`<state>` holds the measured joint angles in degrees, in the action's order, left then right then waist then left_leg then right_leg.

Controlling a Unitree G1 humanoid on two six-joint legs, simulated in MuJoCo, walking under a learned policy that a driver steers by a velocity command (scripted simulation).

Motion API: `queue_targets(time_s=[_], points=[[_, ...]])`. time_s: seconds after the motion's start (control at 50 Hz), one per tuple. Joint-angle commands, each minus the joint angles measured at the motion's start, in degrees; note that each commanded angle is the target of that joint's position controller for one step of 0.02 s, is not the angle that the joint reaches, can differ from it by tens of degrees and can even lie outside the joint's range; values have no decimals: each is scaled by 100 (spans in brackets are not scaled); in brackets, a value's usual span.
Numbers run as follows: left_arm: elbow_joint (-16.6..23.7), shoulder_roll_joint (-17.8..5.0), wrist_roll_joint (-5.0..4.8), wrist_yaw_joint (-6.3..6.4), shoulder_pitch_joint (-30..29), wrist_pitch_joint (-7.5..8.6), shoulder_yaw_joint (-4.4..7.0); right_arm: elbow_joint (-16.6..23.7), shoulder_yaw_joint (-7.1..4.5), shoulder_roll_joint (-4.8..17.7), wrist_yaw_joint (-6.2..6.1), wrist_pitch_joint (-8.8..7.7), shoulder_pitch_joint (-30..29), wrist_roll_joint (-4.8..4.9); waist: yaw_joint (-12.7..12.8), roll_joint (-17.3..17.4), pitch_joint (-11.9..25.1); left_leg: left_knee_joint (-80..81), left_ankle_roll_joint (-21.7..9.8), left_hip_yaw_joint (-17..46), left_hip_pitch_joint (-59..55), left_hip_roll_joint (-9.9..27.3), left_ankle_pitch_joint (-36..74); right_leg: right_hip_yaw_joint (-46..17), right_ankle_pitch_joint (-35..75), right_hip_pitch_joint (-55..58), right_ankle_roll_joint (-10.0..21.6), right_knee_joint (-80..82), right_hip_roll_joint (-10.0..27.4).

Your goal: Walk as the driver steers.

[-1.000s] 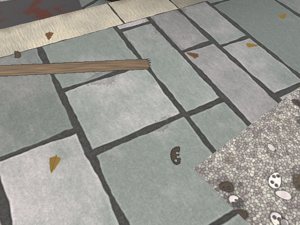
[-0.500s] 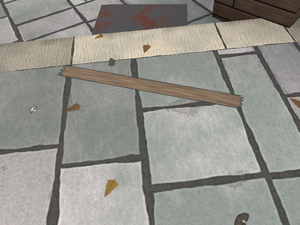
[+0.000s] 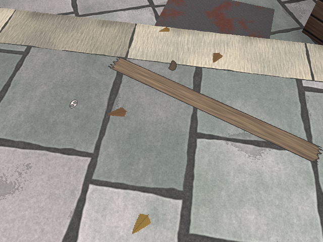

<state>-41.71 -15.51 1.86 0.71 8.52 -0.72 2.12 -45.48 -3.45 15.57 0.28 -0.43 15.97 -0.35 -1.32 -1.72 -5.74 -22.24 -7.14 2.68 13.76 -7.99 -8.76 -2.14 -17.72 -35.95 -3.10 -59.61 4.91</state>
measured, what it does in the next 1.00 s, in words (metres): steps on the spot, turning left: right foot, then left foot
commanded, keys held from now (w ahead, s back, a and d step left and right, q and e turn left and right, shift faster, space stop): q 0.68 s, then no key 0.02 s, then e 0.30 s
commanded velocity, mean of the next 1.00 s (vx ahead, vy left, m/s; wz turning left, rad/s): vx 0.03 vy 0.00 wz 0.43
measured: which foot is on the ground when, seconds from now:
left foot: down 0.00-0.30, up 0.32-0.74, down 0.76-1.00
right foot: up 0.00-0.28, down 0.30-0.76, up 0.78-1.00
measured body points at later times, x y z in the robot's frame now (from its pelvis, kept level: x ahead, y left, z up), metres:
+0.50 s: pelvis +0.07 -0.05 +0.00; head +0.12 -0.07 +0.45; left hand +0.12 +0.25 -0.08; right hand +0.26 -0.31 -0.13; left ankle -0.01 +0.06 -0.65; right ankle +0.12 -0.14 -0.74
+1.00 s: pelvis +0.04 -0.02 +0.00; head +0.04 +0.02 +0.45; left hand -0.04 +0.25 -0.15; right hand +0.28 -0.16 -0.09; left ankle +0.01 +0.05 -0.74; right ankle +0.06 -0.16 -0.68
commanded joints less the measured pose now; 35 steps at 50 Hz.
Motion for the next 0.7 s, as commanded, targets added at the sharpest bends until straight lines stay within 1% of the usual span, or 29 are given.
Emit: queue_targets(time_s=[0.02, 0.06, 0.1, 0.16, 0.2, 0.24, 0.26, 0.28, 0.3, 0.32, 0.34, 0.36, 0.38, 0.4, 0.42, 0.44, 0.48, 0.52, 0.58, 0.64, 0.68, 0.7], points=[[214, -458, -11, 42, 420, -70, 124, 353, -230, 894, -47, -37, 130, -5, 156, 520, 988, 266, -645, 1241, -475, 1514, 3670, 68, 337, 348, -22, 231, -132], [300, -483, -31, 59, 142, -89, 117, 332, -250, 926, -67, 5, 288, -18, 43, 565, 928, 230, -605, 1478, -654, 1544, 3304, -9, 382, 244, -3, 498, -181], [372, -514, -57, 77, -72, -91, 110, 319, -268, 953, -85, 46, 414, -42, -44, 600, 852, 134, -617, 1709, -838, 1589, 3181, -74, 281, 198, 29, 753, -257], [463, -557, -115, 108, -262, -59, 94, 333, -296, 1005, -102, 116, 482, -83, -119, 664, 774, -136, -654, 2016, -1017, 1622, 3415, -134, -62, 341, 108, 1140, -430], [508, -579, -161, 131, -289, -23, 79, 363, -316, 1047, -104, 163, 430, -94, -125, 718, 749, -310, -632, 2255, -1062, 1611, 3578, -172, -283, 600, 184, 1507, -552], [509, -605, -207, 156, -143, 21, 70, 411, -333, 1080, -101, 201, 259, -77, -42, 797, 726, -423, -494, 2513, -991, 1515, 3383, -221, -348, 1103, 260, 2150, -655], [475, -605, -210, 174, 38, 47, 68, 450, -335, 1086, -100, 213, 79, -41, 90, 819, 698, -492, -337, 2586, -823, 1383, 3043, -206, -172, 1540, 298, 2732, -702], [413, -614, -162, 205, 312, 94, 74, 511, -323, 1058, -108, 215, -169, 31, 306, 761, 681, -685, -86, 2561, -475, 1154, 2476, -236, 410, 2198, 348, 3596, -642], [376, -842, -90, 260, 552, 145, 126, 599, -265, 863, -118, 194, -193, 88, 345, 316, 850, -1216, 223, 2239, 59, 833, 1387, -707, 1016, 3027, 500, 4138, 36], [543, -1361, -73, 301, 239, 123, 192, 683, -151, 375, -125, 186, 298, 109, -49, -1116, 1001, -2421, 571, 1072, 1051, -41, -1681, -2202, 2998, 3770, 1035, 4221, 1589], [458, -1309, -159, 235, 544, 30, 210, 572, -298, 935, -164, 258, 454, -85, 106, -1127, 1186, -3470, 667, 425, 1353, -303, -3121, -2677, 4344, 3522, 1781, 3967, 2049], [473, -1009, -170, 198, 563, 2, 133, 475, -356, 1062, -153, 297, 418, -166, 34, -511, 1009, -4170, 736, 477, 1399, -16, -2828, -2213, 4408, 3344, 1846, 3930, 1868], [512, -768, -166, 185, 298, -5, 70, 396, -364, 1026, -101, 339, 300, -150, -31, -267, 748, -4424, 811, 463, 1390, 142, -2404, -1573, 4002, 3051, 1669, 3959, 1454], [580, -692, -114, 192, 32, -28, 44, 382, -361, 980, -32, 386, 265, -88, -126, -360, 657, -4493, 887, 403, 1380, 232, -2071, -1093, 3502, 2945, 1433, 4013, 1091], [586, -734, -82, 214, -51, -23, 58, 407, -343, 941, 45, 423, 223, -55, -127, -642, 640, -4576, 968, 307, 1419, 247, -1845, -787, 3554, 2934, 1357, 4010, 894], [585, -758, -48, 209, -19, -18, 72, 394, -319, 903, 89, 439, 203, -14, -78, -735, 686, -4633, 1035, 209, 1401, 229, -1716, -551, 3668, 2949, 1340, 3989, 774], [535, -781, -43, 193, 168, 7, 102, 467, -286, 853, 132, 459, -13, 23, 47, -716, 766, -4488, 1099, 111, 1473, 257, -1607, -374, 3662, 3122, 1412, 3986, 815], [458, -835, -52, 183, 365, 26, 142, 548, -249, 794, 151, 489, -240, 1, 164, -714, 768, -4170, 1106, 53, 1571, 356, -1597, -337, 3456, 3304, 1503, 4007, 954], [388, -927, -30, 145, 491, 30, 198, 648, -189, 710, 193, 522, -484, -16, 250, -748, 755, -3522, 1048, -84, 1427, 548, -1650, -244, 3018, 3306, 1562, 4041, 1128], [381, -1028, -7, 65, 395, 22, 247, 751, -109, 600, 240, 522, -657, 10, 267, -842, 745, -2653, 911, -321, 802, 684, -1683, 29, 2617, 2950, 1484, 4007, 1167], [347, -1123, 6, 22, 404, -2, 287, 799, -93, 625, 245, 502, -681, 34, 284, -947, 770, -2180, 813, -506, 453, 664, -1736, 137, 2555, 2818, 1426, 3883, 1211], [310, -1164, -3, 7, 453, -20, 300, 813, -82, 623, 238, 481, -676, 39, 296, -961, 782, -1879, 755, -535, 289, 636, -1720, 124, 2574, 2770, 1400, 3781, 1227]])
Next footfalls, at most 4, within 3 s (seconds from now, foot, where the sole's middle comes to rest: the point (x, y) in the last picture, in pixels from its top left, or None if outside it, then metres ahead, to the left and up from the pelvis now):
0.30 right None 0.16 -0.13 -0.78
0.76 left None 0.04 0.07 -0.78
1.30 right None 0.06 -0.13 -0.78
1.82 left None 0.06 0.06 -0.78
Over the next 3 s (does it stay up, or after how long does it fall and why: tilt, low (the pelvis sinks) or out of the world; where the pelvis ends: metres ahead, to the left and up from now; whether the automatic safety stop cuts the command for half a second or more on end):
stays up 0.21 0.11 0.00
